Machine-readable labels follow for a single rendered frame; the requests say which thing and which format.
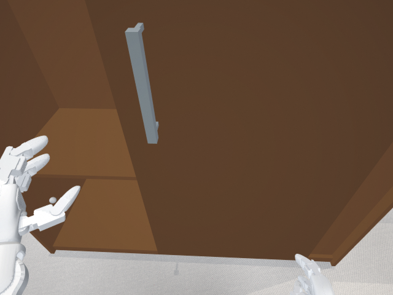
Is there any left robot forearm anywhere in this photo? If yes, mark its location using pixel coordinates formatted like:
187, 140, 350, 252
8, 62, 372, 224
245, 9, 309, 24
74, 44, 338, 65
0, 242, 29, 295

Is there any wardrobe door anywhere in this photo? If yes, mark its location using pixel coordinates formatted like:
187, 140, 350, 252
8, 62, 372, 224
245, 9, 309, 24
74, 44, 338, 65
85, 0, 393, 260
311, 142, 393, 255

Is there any robot left hand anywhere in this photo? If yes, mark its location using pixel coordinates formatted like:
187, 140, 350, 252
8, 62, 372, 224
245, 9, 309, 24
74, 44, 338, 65
0, 136, 80, 243

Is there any robot right hand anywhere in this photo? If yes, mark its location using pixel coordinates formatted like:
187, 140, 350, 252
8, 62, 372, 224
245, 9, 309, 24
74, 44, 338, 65
290, 254, 335, 295

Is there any handle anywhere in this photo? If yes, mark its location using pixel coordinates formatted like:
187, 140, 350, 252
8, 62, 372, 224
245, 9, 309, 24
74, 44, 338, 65
125, 23, 159, 144

